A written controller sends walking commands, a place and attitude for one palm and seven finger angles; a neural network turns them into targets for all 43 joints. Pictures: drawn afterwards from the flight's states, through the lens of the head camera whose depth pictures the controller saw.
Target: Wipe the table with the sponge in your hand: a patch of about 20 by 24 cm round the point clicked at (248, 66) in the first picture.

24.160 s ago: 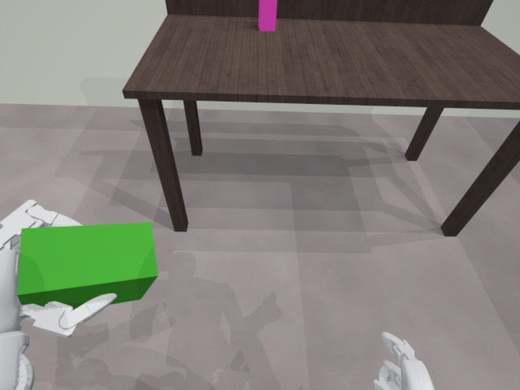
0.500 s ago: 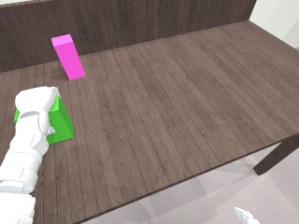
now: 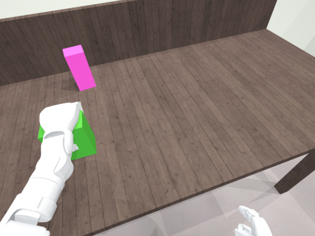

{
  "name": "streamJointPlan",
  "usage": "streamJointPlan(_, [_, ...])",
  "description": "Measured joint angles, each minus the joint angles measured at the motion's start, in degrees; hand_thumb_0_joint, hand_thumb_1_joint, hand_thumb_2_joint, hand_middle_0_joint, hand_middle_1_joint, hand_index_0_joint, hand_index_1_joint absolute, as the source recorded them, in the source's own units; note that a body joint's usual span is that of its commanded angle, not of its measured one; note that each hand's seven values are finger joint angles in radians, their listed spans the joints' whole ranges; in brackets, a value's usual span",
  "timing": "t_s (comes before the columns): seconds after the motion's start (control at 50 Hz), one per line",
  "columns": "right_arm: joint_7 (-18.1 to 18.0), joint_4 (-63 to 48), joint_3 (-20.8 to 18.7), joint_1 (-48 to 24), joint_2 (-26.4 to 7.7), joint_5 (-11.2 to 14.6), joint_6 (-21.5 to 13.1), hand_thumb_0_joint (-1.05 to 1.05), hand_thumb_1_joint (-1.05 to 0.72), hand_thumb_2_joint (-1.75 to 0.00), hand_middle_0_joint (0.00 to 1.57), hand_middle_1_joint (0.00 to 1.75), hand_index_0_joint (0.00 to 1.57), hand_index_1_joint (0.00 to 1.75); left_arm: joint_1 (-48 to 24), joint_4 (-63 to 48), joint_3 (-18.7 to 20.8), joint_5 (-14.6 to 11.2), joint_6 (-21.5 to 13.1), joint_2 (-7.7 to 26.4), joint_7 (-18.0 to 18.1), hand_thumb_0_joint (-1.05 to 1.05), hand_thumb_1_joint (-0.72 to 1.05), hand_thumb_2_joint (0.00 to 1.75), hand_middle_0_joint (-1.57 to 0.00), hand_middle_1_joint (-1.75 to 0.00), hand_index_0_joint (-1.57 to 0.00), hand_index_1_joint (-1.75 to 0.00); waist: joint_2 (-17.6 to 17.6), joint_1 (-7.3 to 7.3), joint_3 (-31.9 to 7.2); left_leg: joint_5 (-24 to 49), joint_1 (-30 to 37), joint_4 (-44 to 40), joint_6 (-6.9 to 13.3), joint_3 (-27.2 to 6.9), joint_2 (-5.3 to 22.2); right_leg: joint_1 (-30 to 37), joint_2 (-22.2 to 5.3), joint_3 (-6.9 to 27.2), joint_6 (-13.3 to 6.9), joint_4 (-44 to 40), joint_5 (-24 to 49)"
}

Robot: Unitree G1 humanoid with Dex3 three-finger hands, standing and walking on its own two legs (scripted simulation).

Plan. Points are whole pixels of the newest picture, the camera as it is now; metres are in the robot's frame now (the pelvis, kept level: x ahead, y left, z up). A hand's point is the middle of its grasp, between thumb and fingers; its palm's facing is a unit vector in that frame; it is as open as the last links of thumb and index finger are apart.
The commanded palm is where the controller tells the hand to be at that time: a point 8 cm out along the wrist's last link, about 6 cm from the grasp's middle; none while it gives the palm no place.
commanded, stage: wipe back along the middle lane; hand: left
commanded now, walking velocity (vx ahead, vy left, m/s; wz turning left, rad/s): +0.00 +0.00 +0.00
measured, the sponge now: (73, 141) +0.35 +0.29 +0.03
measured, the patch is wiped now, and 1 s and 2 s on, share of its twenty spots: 0.50 0.65 0.65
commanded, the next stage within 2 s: slide across to the third lane in 1.40 s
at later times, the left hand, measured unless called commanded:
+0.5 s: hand (70, 142) +0.31 +0.26 +0.07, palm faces +0.02 -0.02 -1.00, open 10.2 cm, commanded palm +0.27 +0.24 +0.10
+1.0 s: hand (72, 155) +0.28 +0.24 +0.08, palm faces +0.07 -0.07 -1.00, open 10.2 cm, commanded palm +0.23 +0.22 +0.11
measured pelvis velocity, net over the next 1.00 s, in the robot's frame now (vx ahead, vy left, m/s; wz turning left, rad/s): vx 0.00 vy -0.01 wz -0.03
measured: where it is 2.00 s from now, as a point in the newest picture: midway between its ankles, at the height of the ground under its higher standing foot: outside the picture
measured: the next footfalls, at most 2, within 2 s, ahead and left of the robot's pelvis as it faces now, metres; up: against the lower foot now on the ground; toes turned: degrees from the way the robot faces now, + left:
none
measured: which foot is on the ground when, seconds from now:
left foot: down 0.00-1.00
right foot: down 0.00-1.00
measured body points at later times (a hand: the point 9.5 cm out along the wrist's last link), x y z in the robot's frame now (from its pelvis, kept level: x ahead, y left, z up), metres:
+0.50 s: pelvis -0.01 -0.01 +0.00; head -0.01 -0.04 +0.45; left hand +0.31 +0.26 +0.13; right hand +0.19 -0.25 -0.10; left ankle +0.00 +0.09 -0.74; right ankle -0.04 -0.12 -0.74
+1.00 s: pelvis +0.00 -0.01 +0.00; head -0.01 -0.05 +0.45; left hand +0.27 +0.24 +0.13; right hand +0.21 -0.23 -0.10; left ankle +0.00 +0.09 -0.74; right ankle -0.04 -0.12 -0.74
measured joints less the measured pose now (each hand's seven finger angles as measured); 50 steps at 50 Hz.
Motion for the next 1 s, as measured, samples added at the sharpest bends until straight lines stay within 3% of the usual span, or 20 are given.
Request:
streamJointPlan(0.14, [-0.6,0.8,0.6,-0.8,-0.1,0.5,0.7,0.01,-0.91,-0.90,0.20,0.30,0.20,0.30,1.1,-0.7,-1.0,-0.5,2.8,-0.6,0.7,0.00,-0.50,1.05,-0.73,-1.34,-0.72,-1.33,0.0,0.14,0.4,0.5,1.3,-0.7,-0.3,0.0,0.3,0.9,0.3,0.0,-0.4,0.0,0.2])
streamJointPlan(0.36, [-0.4,-0.2,0.5,-1.1,-1.0,0.8,0.6,0.02,-0.91,-0.90,0.20,0.30,0.20,0.30,5.9,-4.5,0.0,-0.9,3.4,-0.4,0.4,0.00,-0.50,1.05,-0.72,-1.34,-0.71,-1.34,0.5,-0.21,0.1,0.3,2.3,-0.6,-0.8,0.5,0.8,1.5,0.8,0.6,-0.9,0.5,0.0])
streamJointPlan(1.0, [0.8,-1.0,1.1,-3.7,-0.5,0.7,0.6,0.02,-0.91,-0.90,0.20,0.30,0.20,0.30,20.9,-25.4,-3.2,-0.8,10.4,-3.3,1.2,0.01,-0.48,1.05,-0.70,-1.35,-0.69,-1.34,1.2,1.65,0.6,-0.9,4.5,0.4,-0.6,1.4,0.7,2.9,0.6,1.6,-0.7,2.6,-1.5])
